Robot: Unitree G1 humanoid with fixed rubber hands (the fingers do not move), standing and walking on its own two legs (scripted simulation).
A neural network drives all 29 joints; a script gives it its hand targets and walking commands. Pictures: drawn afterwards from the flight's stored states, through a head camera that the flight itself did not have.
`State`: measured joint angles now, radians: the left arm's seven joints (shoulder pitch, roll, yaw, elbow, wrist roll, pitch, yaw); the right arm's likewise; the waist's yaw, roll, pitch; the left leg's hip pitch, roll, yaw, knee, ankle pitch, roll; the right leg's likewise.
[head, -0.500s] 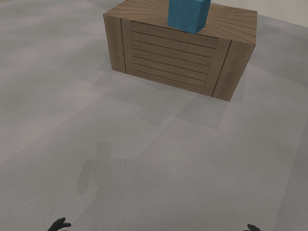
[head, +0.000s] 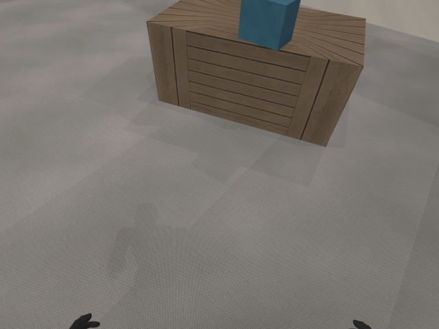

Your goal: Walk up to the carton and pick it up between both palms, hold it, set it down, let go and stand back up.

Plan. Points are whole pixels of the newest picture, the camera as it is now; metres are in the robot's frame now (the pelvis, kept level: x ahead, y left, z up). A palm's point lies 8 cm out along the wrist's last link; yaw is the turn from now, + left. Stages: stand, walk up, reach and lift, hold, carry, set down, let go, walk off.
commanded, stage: stand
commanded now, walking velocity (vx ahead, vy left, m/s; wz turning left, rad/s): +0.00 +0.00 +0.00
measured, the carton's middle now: (268, 18) +1.63 -0.29 -0.07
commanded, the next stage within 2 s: walk up in 1.52 s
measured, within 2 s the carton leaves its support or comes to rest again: neither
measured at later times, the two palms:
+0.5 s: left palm out of the picture +0.09 +0.28 -0.11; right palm out of the picture +0.08 -0.30 -0.10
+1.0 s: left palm out of the picture +0.10 +0.28 -0.11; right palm out of the picture +0.08 -0.29 -0.10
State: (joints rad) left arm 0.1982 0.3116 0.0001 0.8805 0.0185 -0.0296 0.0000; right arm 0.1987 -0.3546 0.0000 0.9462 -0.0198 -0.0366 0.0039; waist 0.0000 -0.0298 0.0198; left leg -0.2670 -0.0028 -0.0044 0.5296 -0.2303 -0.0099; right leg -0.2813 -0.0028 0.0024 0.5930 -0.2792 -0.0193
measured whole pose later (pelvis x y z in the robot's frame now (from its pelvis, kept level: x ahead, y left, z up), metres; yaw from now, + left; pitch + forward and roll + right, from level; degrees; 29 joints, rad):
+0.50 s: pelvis +0.00 +0.00 +0.00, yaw +0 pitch -2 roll +1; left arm 0.20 0.32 0.00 0.90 0.02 -0.03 0.00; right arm 0.20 -0.35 0.00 0.96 -0.02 -0.03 0.00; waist 0.00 -0.03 0.02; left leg -0.26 0.00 0.00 0.51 -0.22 -0.01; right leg -0.28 0.00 0.00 0.57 -0.27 -0.02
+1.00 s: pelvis +0.00 +0.00 +0.00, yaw +0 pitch -2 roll +1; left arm 0.20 0.32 0.00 0.91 0.02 -0.03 0.00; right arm 0.20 -0.35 0.00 0.96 -0.02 -0.03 0.00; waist 0.00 -0.03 0.02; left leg -0.24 0.00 0.00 0.50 -0.22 -0.01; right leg -0.25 0.00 0.00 0.56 -0.27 -0.02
